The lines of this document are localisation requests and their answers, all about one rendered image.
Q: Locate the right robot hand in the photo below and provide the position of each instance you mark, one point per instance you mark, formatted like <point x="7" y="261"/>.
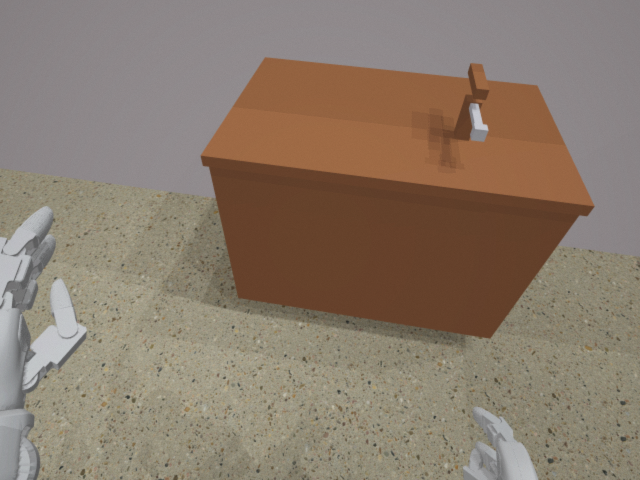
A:
<point x="510" y="461"/>

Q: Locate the tap lever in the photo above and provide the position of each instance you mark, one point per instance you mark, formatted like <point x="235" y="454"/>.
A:
<point x="479" y="130"/>

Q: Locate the robot left forearm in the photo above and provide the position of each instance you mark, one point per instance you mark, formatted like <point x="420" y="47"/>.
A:
<point x="19" y="457"/>

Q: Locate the counter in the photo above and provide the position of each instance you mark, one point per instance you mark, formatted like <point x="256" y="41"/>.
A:
<point x="358" y="191"/>

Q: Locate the left robot hand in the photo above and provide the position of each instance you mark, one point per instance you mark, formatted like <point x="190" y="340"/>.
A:
<point x="22" y="260"/>

